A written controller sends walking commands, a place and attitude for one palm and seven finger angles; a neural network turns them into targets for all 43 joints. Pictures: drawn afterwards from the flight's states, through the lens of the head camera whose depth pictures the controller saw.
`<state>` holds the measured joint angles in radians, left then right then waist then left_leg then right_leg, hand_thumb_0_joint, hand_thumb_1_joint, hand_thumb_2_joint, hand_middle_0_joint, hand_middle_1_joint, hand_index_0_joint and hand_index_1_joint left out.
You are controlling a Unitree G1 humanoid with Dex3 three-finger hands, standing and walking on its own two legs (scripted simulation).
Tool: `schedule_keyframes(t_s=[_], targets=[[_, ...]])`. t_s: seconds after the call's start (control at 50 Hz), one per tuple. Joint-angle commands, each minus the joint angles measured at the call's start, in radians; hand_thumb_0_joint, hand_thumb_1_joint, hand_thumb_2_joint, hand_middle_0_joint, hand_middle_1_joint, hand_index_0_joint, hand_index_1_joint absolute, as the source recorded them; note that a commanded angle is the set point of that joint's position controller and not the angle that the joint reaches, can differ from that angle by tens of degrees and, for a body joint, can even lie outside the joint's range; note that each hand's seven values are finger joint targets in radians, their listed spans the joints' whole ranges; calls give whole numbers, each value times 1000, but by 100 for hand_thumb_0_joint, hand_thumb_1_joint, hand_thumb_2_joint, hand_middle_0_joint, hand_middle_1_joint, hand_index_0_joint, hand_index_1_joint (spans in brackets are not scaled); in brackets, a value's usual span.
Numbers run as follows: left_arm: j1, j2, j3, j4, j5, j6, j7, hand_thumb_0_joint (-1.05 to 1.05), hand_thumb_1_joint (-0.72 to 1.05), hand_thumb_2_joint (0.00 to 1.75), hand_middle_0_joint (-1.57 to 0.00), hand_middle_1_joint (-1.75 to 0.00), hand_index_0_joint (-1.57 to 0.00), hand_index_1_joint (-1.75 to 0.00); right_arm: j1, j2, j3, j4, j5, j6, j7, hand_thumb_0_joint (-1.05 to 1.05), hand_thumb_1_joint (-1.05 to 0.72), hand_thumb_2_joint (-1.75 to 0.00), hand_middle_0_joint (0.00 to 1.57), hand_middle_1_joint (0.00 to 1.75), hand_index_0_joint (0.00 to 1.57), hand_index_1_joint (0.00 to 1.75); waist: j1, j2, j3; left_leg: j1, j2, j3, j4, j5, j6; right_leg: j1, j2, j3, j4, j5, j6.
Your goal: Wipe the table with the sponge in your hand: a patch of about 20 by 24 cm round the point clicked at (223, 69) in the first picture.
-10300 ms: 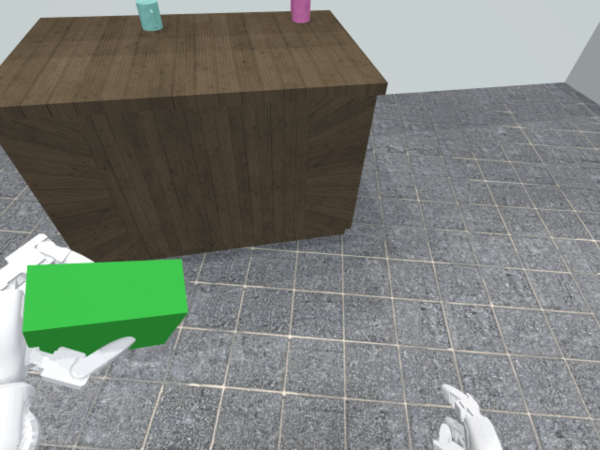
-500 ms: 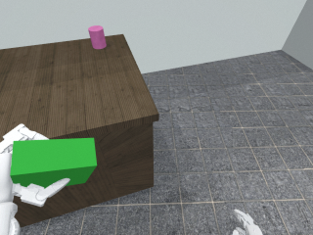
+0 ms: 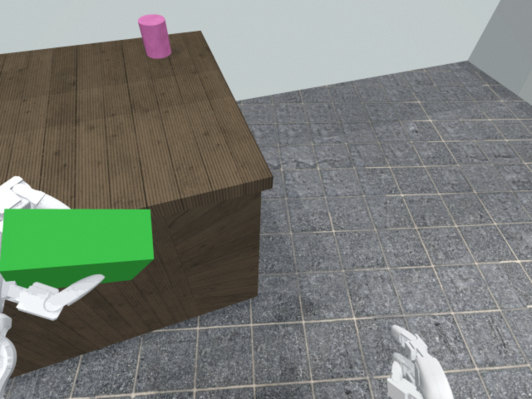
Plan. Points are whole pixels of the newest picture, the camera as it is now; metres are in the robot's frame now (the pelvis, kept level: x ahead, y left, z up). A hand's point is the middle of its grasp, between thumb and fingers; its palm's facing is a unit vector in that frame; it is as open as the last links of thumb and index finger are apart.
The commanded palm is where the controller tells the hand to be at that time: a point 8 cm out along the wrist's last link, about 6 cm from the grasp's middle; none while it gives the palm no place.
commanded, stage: look again from close up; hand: left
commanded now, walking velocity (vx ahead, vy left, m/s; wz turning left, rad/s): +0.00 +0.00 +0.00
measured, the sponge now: (102, 250) +0.25 +0.22 +0.14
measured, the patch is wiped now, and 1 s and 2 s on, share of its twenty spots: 0.00 0.00 0.00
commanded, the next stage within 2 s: shuffle to correct the standing spot in 0.10 s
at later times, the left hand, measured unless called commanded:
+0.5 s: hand (53, 221) +0.28 +0.28 +0.15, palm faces +0.33 -0.85 -0.41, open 10.0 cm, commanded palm +0.21 +0.31 +0.18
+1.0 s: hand (32, 223) +0.27 +0.30 +0.16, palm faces +0.38 -0.83 -0.41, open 10.0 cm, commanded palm +0.21 +0.33 +0.18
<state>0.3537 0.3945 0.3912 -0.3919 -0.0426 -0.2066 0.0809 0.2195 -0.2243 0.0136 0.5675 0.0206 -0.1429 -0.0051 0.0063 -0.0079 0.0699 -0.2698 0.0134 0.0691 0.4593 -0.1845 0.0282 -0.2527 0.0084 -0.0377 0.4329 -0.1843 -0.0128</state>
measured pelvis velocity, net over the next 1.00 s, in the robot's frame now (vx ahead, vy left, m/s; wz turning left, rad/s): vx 0.04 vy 0.06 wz -0.02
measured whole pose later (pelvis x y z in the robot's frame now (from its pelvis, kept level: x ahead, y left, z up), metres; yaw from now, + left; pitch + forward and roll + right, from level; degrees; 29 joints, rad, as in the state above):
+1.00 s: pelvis +0.04 +0.06 -0.02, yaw -1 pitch -2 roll -1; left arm 0.41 0.36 0.38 -0.44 -0.04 -0.20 0.11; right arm 0.22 -0.21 0.01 0.57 0.00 -0.04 -0.01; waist 0.00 0.02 0.05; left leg -0.25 -0.05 0.13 0.63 -0.36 0.11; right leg -0.26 -0.07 -0.01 0.64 -0.36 -0.01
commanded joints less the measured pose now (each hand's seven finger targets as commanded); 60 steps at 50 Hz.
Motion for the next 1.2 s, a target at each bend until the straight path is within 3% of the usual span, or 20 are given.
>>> schedule_keyframes(t_s=[0.0,0.1,0.22,0.28,0.4,0.72,0.82,0.86,0.9,0.96,0.98,1.02,1.04,1.06,1.08,1.1,1.12,1.14,1.16,1.18], targets=[[-1,205,133,-268,18,-66,29,0,10,130,-120,-160,-120,-160,-90,-107,-37,-170,-9,-62,-26,0,-90,-90,20,30,20,30,29,40,-139,-57,89,-145,-199,-261,14,100,-27,35,-34,-155,2],[-148,211,138,-322,24,-91,36,0,10,130,-120,-160,-120,-160,-90,-102,-37,-158,-22,-85,-37,0,-90,-90,20,30,20,30,22,151,-164,-4,92,-141,-167,-142,15,122,-27,38,1,-5,-9],[-72,123,46,-334,25,-86,32,0,10,130,-120,-160,-120,-160,-87,-107,-43,-134,-28,-96,-13,0,-90,-90,20,30,20,30,19,130,-260,149,59,-89,-40,279,-14,119,-38,34,1,208,-15],[-3,113,44,-297,23,-71,33,0,10,130,-120,-160,-120,-160,-82,-109,-49,-132,-27,-70,-4,0,-90,-90,20,30,20,30,10,91,-272,147,52,-67,-2,317,-20,118,-50,43,20,262,-28],[26,156,103,-267,-2,-57,37,0,10,130,-120,-160,-120,-160,-101,-106,-49,-165,-22,-1,-14,0,-90,-90,20,30,20,30,0,37,-236,77,39,-47,28,256,-14,123,-70,53,69,297,-41],[-9,157,102,-302,-5,-62,48,0,10,130,-120,-160,-120,-160,-92,-128,-65,-180,-10,29,-5,0,-90,-90,20,30,20,30,0,125,-183,32,80,-102,5,220,-33,76,-38,-28,179,15,-27],[-26,144,90,-268,-12,-60,48,0,10,130,-120,-160,-120,-160,-107,-120,-64,-170,-10,50,-12,0,-90,-90,20,30,20,30,-5,-1,-149,-30,25,-58,67,-17,-48,49,-120,132,122,26,-77],[-37,150,97,-279,-13,-59,48,0,10,130,-120,-160,-120,-160,-113,-116,-61,-167,-9,54,-15,0,-90,-90,20,30,20,30,-7,38,-138,-13,38,-86,8,-71,-37,11,-90,96,163,-24,-60],[-52,154,103,-304,-9,-61,48,0,10,130,-120,-160,-120,-160,-110,-118,-60,-170,-10,48,-19,0,-90,-90,20,30,20,30,-6,171,-141,27,104,-177,-113,-46,-29,-13,-21,-33,290,-62,-12],[-10,147,101,-268,1,-63,55,0,10,130,-120,-160,-120,-160,-107,-117,-59,-169,-18,37,-13,0,-90,-90,20,30,20,30,12,116,-135,6,117,-145,-61,70,-3,64,-30,-72,139,-103,-13],[-3,153,107,-256,0,-63,58,0,10,130,-120,-160,-120,-160,-113,-120,-60,-168,-18,42,-13,0,-90,-90,20,30,20,30,15,68,-150,-66,84,-100,11,75,-15,160,-61,-34,101,8,-35],[25,161,106,-242,-6,-65,61,0,10,130,-120,-160,-120,-160,-110,-112,-75,-167,-11,51,-7,0,-90,-90,20,30,20,30,10,-190,-183,-167,-14,-21,292,3,-37,203,-256,272,30,181,-139],[21,159,108,-250,-11,-67,63,0,10,130,-120,-160,-120,-160,-107,-113,-82,-165,-6,56,-3,0,-90,-90,20,30,20,30,4,-232,-158,-212,-17,-46,393,-161,-32,156,-372,428,-32,163,-191],[1,175,121,-288,-8,-69,69,0,10,130,-120,-160,-120,-160,-105,-103,-77,-157,-5,62,3,0,-90,-90,20,30,20,30,6,-208,-142,-236,30,-132,405,-313,-18,122,-426,464,-37,113,-201],[-24,189,134,-316,-5,-65,72,0,10,130,-120,-160,-120,-160,-99,-107,-75,-143,-6,71,4,0,-90,-90,20,30,20,30,-7,-126,-126,-183,60,-173,314,-341,-3,56,-417,429,7,55,-172],[-35,160,109,-337,1,-57,70,0,10,130,-120,-160,-120,-160,-76,-90,-65,-127,-6,75,6,0,-90,-90,20,30,20,30,-44,-41,-139,-33,49,-150,115,-234,2,-35,-329,280,146,39,-107],[-28,157,108,-361,4,-57,66,0,10,130,-120,-160,-120,-160,-77,-103,-67,-132,-2,69,-7,0,-90,-90,20,30,20,30,-48,157,-151,76,18,-151,-35,-65,10,-101,-127,79,357,27,-38],[-16,164,114,-389,5,-63,64,0,10,130,-120,-160,-120,-160,-91,-114,-76,-162,4,52,-12,0,-90,-90,20,30,20,30,-27,357,-181,195,126,-278,-89,143,58,-231,-8,-62,529,-195,31],[21,182,130,-347,1,-63,62,0,10,130,-120,-160,-120,-160,-89,-106,-77,-165,-8,40,-10,0,-90,-90,20,30,20,30,-24,372,-169,185,189,-400,-156,127,112,-293,3,-32,653,-404,25],[-6,188,131,-364,-2,-62,63,0,10,130,-120,-160,-120,-160,-91,-98,-73,-166,-12,31,-10,0,-90,-90,20,30,20,30,-25,303,-136,173,218,-452,-159,151,152,-334,-13,2,716,-412,18]])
